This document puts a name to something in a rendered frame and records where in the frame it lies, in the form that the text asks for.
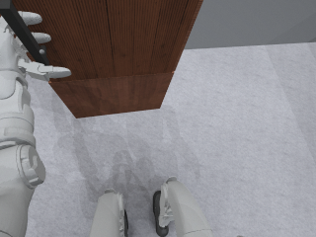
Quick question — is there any left robot upper arm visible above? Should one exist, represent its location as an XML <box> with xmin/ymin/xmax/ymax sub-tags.
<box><xmin>0</xmin><ymin>144</ymin><xmax>46</xmax><ymax>237</ymax></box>

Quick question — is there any cupboard door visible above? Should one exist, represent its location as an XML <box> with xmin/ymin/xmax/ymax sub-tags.
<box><xmin>12</xmin><ymin>0</ymin><xmax>199</xmax><ymax>83</ymax></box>

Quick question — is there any right robot foot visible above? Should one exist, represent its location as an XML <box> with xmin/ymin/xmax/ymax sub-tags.
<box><xmin>152</xmin><ymin>191</ymin><xmax>169</xmax><ymax>237</ymax></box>

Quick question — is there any left robot hand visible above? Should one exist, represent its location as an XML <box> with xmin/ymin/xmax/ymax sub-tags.
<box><xmin>0</xmin><ymin>11</ymin><xmax>72</xmax><ymax>82</ymax></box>

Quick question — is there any handle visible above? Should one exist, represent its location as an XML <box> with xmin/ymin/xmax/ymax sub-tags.
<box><xmin>0</xmin><ymin>0</ymin><xmax>49</xmax><ymax>66</ymax></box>

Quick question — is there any robot left forearm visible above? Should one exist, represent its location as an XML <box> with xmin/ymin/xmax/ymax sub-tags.
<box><xmin>0</xmin><ymin>70</ymin><xmax>37</xmax><ymax>150</ymax></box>

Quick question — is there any right robot thigh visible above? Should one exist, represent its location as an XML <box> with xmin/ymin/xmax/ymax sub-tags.
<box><xmin>161</xmin><ymin>181</ymin><xmax>214</xmax><ymax>237</ymax></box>

